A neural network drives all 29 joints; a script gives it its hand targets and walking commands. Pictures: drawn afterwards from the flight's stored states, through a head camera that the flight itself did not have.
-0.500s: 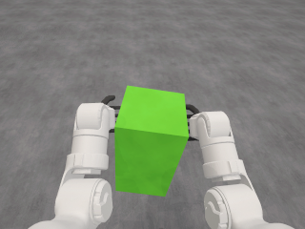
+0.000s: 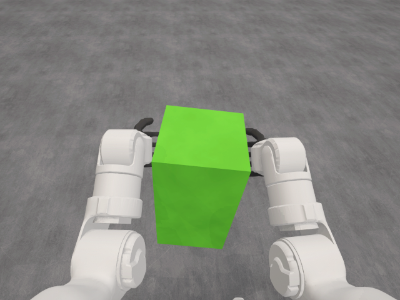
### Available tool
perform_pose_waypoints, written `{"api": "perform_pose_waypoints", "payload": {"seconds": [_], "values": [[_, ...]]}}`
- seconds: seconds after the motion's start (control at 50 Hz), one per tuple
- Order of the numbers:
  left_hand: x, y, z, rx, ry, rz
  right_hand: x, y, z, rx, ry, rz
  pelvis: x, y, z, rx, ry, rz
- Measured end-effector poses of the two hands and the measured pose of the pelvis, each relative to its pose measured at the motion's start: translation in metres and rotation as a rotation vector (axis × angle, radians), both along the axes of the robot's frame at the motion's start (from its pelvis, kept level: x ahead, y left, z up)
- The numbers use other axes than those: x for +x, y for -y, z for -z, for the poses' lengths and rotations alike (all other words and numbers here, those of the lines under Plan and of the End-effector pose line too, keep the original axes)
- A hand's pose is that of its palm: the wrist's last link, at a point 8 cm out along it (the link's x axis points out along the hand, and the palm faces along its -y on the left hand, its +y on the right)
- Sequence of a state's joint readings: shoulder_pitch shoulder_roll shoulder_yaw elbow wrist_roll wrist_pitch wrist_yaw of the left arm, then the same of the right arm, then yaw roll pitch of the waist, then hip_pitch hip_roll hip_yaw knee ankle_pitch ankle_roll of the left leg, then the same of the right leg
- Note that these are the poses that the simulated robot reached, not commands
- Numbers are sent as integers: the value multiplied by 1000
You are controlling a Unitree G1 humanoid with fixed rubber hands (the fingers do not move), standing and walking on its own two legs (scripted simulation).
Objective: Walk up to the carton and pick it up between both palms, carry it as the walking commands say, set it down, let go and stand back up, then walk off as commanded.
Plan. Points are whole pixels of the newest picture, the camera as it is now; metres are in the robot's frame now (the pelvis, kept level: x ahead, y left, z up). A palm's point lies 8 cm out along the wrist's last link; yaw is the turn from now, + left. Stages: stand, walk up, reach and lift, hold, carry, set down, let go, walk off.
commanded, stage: carry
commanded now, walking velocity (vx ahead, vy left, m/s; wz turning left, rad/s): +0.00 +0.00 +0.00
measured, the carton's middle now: (196, 183) +0.34 +0.02 +0.07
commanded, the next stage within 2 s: none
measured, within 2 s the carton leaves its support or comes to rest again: neither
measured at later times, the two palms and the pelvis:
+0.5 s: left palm (133, 174) +0.32 +0.13 +0.13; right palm (262, 184) +0.31 -0.10 +0.11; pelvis -0.05 +0.00 +0.00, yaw +0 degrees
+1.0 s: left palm (134, 178) +0.31 +0.13 +0.13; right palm (264, 189) +0.30 -0.10 +0.11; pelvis -0.06 +0.00 -0.01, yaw +0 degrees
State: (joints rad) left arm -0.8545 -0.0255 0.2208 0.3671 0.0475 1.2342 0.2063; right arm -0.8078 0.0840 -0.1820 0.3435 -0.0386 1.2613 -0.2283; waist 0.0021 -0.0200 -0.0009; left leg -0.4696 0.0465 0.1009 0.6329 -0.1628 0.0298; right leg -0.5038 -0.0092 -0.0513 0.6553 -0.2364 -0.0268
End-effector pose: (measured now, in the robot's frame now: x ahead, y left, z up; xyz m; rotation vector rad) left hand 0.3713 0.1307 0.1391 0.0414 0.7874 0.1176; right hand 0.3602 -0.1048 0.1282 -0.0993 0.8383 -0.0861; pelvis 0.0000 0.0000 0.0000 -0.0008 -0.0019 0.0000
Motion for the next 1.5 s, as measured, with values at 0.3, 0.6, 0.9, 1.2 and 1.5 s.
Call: {"api": "perform_pose_waypoints", "payload": {"seconds": [0.3,0.6,0.9,1.2,1.5], "values": [[-33,-7,11,-9,-13,-1,-37,-7,13,-1,-14,4,-39,-4,4,-3,-6,1],[-53,0,13,0,4,4,-55,0,15,17,0,19,-58,-4,2,-3,-19,-2],[-61,0,14,-7,2,5,-63,0,14,8,-2,17,-63,-4,7,6,-11,4],[-60,5,12,11,8,12,-63,5,15,25,2,24,-63,-3,3,5,-20,7],[-49,2,14,-4,-2,11,-48,2,11,3,-8,17,-50,-4,-3,-2,-35,7]]}}
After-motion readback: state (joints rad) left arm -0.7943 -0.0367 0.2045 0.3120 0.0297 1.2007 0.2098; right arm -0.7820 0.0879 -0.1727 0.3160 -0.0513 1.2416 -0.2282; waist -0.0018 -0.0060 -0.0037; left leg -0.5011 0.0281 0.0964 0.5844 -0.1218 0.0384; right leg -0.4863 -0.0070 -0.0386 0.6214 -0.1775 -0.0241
